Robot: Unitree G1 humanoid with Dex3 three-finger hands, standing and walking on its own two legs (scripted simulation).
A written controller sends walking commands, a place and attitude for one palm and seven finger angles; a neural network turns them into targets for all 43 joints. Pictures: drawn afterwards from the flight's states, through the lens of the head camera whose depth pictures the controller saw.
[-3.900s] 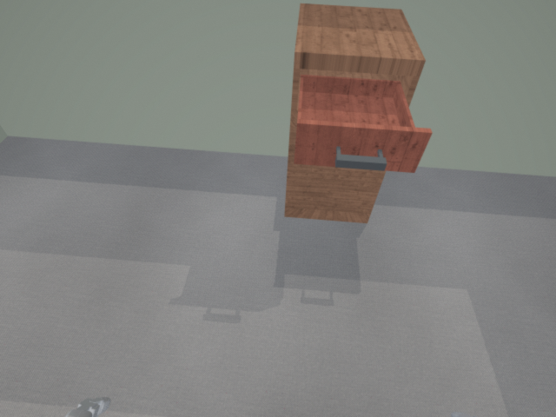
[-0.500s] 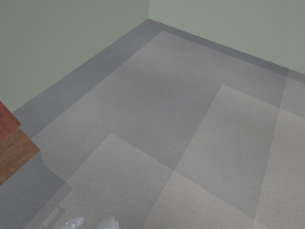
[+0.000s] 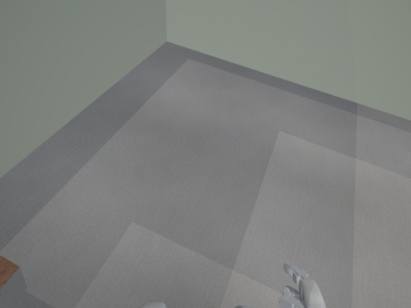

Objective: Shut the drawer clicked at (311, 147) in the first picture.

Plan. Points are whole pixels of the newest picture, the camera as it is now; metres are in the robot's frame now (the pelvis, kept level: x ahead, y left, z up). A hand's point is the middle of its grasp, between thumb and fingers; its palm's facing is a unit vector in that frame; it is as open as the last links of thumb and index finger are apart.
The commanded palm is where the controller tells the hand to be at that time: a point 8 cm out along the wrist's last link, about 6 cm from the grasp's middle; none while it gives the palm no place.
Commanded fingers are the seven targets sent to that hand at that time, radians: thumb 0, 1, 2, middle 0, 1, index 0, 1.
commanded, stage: walk to a spot facing it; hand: left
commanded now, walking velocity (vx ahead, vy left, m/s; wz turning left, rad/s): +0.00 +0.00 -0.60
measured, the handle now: out of the picture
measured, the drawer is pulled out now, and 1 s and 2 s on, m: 0.30 0.30 0.30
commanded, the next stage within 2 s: turn to face it in 0.12 s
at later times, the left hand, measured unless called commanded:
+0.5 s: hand (164, 269) +0.21 +0.12 -0.14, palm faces -0.16 -0.96 -0.22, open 7.4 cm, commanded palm none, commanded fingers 0.00 0.90 0.90 -0.20 -0.30 -0.20 -0.30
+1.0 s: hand out of the picture +0.06 +0.24 -0.16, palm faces +0.22 -0.94 -0.24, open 7.4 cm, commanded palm none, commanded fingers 0.00 0.90 0.90 -0.20 -0.30 -0.20 -0.30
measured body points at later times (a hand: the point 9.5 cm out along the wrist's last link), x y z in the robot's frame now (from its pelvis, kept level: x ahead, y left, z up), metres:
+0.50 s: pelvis +0.05 -0.03 +0.00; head +0.07 -0.05 +0.45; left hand +0.22 +0.17 -0.12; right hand -0.04 -0.26 -0.16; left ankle +0.03 +0.10 -0.69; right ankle +0.04 -0.14 -0.73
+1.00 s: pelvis +0.03 +0.01 +0.01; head +0.06 +0.04 +0.46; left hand +0.05 +0.29 -0.14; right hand +0.13 -0.24 -0.12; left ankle +0.06 +0.09 -0.73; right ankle +0.03 -0.16 -0.65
